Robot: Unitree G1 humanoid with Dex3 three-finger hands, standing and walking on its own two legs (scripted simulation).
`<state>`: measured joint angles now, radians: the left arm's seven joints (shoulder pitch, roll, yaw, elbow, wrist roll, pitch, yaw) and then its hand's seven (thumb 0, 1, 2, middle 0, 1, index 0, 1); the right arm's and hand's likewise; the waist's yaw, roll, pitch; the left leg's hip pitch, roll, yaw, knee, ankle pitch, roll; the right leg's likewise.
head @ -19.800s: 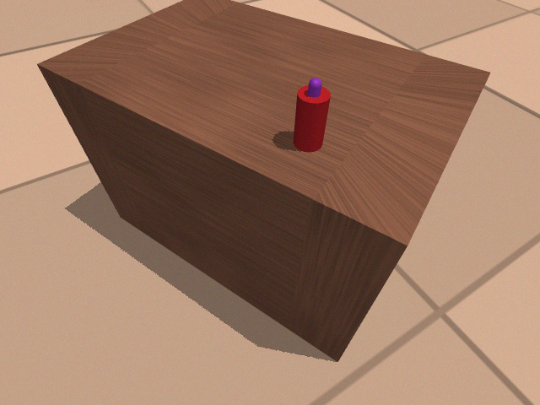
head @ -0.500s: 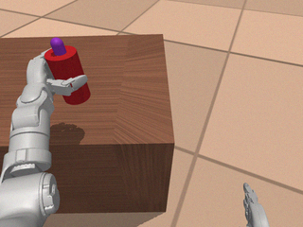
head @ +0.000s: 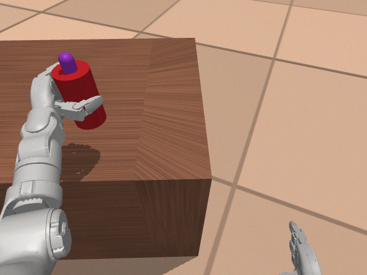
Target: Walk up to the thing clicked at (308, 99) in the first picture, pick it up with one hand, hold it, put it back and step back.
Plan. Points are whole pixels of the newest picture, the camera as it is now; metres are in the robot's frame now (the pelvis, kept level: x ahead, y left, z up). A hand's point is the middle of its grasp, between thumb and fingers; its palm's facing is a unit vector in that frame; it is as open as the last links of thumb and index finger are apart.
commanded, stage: crouch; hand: left
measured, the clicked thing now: (79, 90) +0.45 +0.20 +0.19
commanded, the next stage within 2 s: lower in 0.26 s
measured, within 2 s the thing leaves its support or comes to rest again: rests again in 1.52 s
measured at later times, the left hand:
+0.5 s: hand (85, 96) +0.47 +0.20 +0.15, palm faces +0.16 -0.99 +0.02, open 10.0 cm
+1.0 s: hand (93, 113) +0.48 +0.21 +0.09, palm faces +0.14 -0.99 +0.03, open 10.0 cm
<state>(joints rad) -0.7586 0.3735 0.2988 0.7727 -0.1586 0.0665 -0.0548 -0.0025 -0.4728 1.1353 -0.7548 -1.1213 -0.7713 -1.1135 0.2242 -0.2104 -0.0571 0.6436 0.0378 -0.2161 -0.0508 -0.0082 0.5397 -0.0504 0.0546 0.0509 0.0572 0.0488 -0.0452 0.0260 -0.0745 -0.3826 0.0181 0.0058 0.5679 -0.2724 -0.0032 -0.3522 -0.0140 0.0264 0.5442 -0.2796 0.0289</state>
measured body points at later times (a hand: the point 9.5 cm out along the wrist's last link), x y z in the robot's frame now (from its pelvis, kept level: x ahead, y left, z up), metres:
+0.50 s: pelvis +0.00 +0.00 +0.00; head +0.04 +0.00 +0.44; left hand +0.46 +0.25 +0.16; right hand +0.15 -0.26 -0.08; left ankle +0.01 +0.12 -0.73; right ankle +0.00 -0.14 -0.73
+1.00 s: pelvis -0.01 +0.00 -0.03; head +0.07 +0.02 +0.41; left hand +0.47 +0.26 +0.09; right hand +0.14 -0.26 -0.08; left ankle +0.01 +0.12 -0.73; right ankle +0.00 -0.14 -0.73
